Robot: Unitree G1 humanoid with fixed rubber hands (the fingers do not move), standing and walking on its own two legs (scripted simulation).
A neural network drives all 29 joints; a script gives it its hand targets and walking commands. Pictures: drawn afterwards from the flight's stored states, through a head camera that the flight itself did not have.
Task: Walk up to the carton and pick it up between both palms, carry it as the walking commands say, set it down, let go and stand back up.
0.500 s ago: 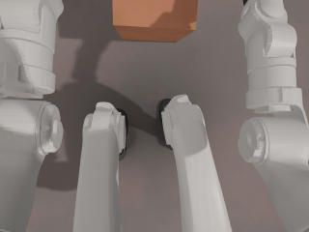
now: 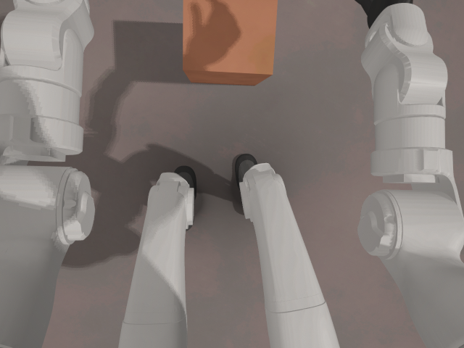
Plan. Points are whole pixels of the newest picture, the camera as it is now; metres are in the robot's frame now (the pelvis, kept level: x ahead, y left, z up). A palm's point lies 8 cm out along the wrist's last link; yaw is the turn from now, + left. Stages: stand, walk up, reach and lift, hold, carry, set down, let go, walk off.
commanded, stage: set down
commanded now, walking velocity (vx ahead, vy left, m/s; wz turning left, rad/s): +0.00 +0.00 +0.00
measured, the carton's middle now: (226, 45) +0.56 -0.05 -0.49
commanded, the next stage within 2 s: let go in 0.18 s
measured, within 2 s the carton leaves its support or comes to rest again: neither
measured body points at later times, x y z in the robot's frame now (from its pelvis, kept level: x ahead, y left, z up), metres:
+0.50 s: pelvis +0.04 +0.00 +0.08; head +0.36 +0.00 +0.38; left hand +0.49 +0.17 -0.07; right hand +0.46 -0.22 -0.07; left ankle +0.11 +0.11 -0.58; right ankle +0.13 -0.11 -0.58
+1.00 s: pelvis +0.11 +0.02 +0.14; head +0.20 +0.02 +0.58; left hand +0.35 +0.23 +0.05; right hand +0.31 -0.21 +0.06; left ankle +0.11 +0.11 -0.58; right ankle +0.13 -0.11 -0.58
